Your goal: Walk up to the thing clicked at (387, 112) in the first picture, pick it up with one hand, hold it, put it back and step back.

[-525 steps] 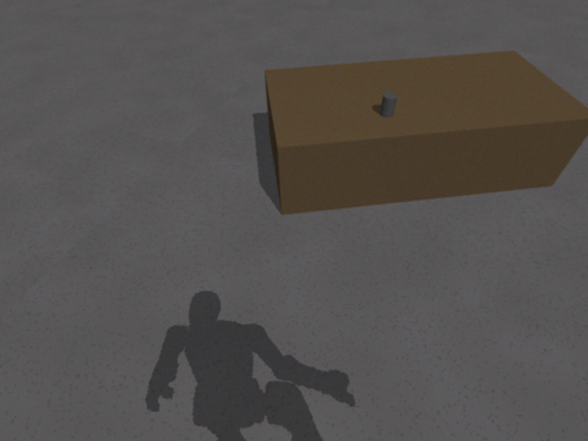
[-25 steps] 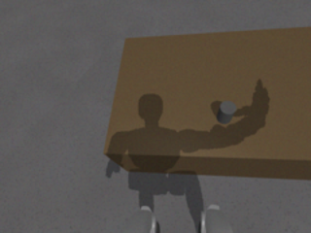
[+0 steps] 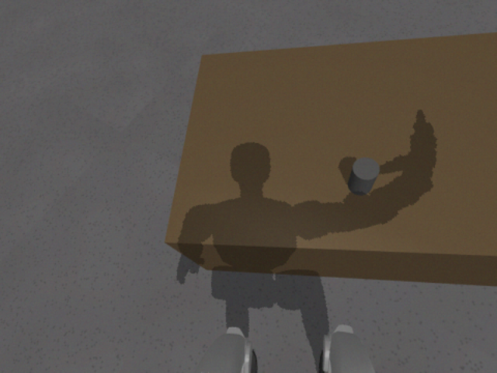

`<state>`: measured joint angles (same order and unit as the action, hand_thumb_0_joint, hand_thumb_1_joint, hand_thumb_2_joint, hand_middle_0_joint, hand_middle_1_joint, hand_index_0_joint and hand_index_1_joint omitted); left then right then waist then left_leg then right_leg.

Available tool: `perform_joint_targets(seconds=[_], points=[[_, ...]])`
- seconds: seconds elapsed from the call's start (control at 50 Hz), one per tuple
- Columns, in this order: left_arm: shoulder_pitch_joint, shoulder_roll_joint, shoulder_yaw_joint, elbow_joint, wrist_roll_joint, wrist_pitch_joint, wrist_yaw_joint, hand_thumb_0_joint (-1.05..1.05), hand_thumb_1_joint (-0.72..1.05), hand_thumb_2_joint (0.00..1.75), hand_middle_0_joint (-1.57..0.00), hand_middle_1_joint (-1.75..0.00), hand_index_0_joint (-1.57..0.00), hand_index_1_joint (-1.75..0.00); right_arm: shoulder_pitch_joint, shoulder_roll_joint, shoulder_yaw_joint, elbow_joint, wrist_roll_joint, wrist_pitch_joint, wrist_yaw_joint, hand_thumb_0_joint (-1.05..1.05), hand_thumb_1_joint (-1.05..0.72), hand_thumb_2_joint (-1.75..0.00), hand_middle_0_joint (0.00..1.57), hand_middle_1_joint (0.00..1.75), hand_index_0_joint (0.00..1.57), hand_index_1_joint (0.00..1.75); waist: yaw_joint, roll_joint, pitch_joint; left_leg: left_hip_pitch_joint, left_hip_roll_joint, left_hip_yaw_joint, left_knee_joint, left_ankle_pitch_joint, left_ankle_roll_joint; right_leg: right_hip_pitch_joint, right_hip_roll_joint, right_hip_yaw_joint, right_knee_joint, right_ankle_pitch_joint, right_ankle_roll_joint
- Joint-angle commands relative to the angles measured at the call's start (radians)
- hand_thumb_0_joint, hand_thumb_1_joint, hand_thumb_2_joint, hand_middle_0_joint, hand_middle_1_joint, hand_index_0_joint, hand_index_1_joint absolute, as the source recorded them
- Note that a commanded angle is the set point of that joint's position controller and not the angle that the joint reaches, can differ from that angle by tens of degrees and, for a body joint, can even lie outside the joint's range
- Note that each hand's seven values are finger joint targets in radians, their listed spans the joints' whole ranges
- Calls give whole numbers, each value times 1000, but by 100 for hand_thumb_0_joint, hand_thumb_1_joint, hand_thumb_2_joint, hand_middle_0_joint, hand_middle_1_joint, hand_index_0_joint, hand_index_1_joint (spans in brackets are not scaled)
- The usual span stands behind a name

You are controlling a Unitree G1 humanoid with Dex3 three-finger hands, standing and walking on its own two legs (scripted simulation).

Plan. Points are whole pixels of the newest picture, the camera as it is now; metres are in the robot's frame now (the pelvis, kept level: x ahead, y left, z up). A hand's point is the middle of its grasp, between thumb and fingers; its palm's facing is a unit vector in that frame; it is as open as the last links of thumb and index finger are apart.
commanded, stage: approach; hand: right
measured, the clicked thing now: (362, 177) +0.55 -0.17 -0.26
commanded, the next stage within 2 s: close in in 0.66 s
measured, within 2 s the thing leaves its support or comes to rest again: neither
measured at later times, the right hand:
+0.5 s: hand (465, 167) +0.48 -0.31 -0.09, palm faces +0.09 +1.00 +0.00, open 17.6 cm
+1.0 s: hand (394, 177) +0.55 -0.24 -0.26, palm faces +0.14 +0.99 -0.06, open 17.5 cm
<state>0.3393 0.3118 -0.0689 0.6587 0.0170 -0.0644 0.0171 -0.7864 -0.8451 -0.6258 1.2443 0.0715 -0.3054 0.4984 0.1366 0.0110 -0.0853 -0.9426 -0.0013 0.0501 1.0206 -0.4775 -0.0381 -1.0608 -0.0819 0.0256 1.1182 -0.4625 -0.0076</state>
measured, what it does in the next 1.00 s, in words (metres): lowers itself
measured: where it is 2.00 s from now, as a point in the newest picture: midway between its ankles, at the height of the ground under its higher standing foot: outside the picture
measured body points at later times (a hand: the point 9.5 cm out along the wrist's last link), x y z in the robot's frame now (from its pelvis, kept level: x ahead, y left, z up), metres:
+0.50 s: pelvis -0.03 +0.00 -0.12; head +0.18 -0.05 +0.27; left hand +0.03 +0.28 -0.21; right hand +0.47 -0.36 -0.09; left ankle +0.00 +0.15 -0.66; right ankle +0.03 -0.11 -0.66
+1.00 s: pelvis -0.08 +0.02 -0.30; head +0.19 -0.02 +0.06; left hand -0.10 +0.27 -0.39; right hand +0.53 -0.29 -0.25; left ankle +0.00 +0.15 -0.66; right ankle +0.02 -0.11 -0.66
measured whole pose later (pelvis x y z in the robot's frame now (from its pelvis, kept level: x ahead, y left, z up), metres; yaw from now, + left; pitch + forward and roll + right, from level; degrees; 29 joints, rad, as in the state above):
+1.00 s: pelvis -0.08 +0.02 -0.30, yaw +8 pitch +36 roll +10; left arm 0.25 0.30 -0.21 0.58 0.11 0.07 -0.06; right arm -1.27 -0.99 -0.62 1.22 -0.09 -0.36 0.30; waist 0.30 0.01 0.00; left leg -2.08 -0.03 0.10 2.14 -0.69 -0.03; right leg -2.22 -0.09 0.17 2.20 -0.62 0.01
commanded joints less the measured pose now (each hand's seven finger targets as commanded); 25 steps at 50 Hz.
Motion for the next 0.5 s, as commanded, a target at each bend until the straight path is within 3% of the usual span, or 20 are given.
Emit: perform_joint_targets(seconds=[0.0,0.06,0.12,0.18,0.22,0.34,0.4,0.46,0.48], points=[[172,225,87,-34,1,-19,17,0,92,89,-19,-30,-20,-29,-315,-366,-37,-177,33,-64,-2,0,61,-4,4,5,5,5,-13,-229,-465,41,-28,3,-97,252,64,505,7,62,-133,373,-11],[162,211,71,-37,2,-19,16,0,92,88,-19,-30,-20,-29,-366,-371,-29,-184,36,-79,-5,0,61,-3,4,5,5,5,-3,-232,-449,25,-29,2,-88,250,65,467,13,52,-115,355,-16],[160,215,73,-31,9,-24,12,0,92,88,-19,-30,-20,-29,-340,-302,0,-101,46,-105,8,0,61,-3,4,5,5,5,24,-192,-407,-36,-30,1,-45,248,64,387,9,56,-62,341,-21],[141,214,60,-38,21,-30,4,0,91,88,-19,-30,-20,-29,-366,-296,-11,-89,66,-162,24,0,61,-4,4,5,5,5,24,-195,-393,-128,-31,0,32,220,65,301,4,67,5,325,-18],[135,204,46,-59,22,-35,-2,0,91,88,-19,-29,-19,-29,-311,-252,-1,-40,79,-189,42,0,61,-4,5,5,5,5,33,-192,-404,-186,-32,0,86,204,64,253,-2,77,55,318,-16],[119,216,25,-88,37,-35,-16,0,92,88,-19,-30,-20,-29,-389,-299,-42,-106,90,-246,57,0,58,-3,6,5,6,5,41,-257,-555,-384,-39,8,289,171,67,138,-11,106,243,350,-12],[102,220,22,-89,48,-26,-23,0,92,88,-18,-29,-19,-28,-456,-355,-74,-142,66,-266,47,0,56,-3,6,4,6,4,41,-312,-607,-488,-34,9,394,147,66,60,-11,117,341,326,-5],[103,232,27,-81,65,-17,-28,0,92,87,-18,-29,-19,-28,-549,-433,-105,-214,37,-278,27,0,56,-3,6,4,6,4,41,-393,-724,-552,-32,9,486,173,63,64,-17,111,449,367,-3],[96,230,24,-85,69,-13,-33,0,92,87,-18,-29,-19,-28,-584,-424,-101,-220,31,-278,22,0,56,-2,6,4,6,4,50,-411,-734,-572,-31,11,511,158,63,34,-13,113,469,340,-2]])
